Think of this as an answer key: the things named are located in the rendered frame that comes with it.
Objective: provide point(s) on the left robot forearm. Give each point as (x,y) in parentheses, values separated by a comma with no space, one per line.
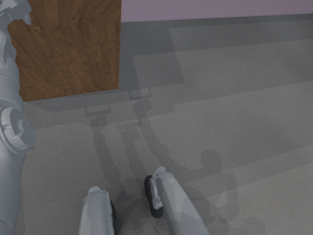
(9,72)

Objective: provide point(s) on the right robot thigh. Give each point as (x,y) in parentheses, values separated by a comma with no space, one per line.
(181,215)

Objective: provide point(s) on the robot right shin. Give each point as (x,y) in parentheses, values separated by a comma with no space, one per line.
(157,204)

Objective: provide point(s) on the left robot hand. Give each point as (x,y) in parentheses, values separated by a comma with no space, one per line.
(11,10)

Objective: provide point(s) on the robot left upper arm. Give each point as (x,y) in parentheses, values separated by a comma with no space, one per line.
(17,137)

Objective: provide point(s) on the cabinet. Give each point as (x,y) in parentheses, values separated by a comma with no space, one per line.
(71,47)

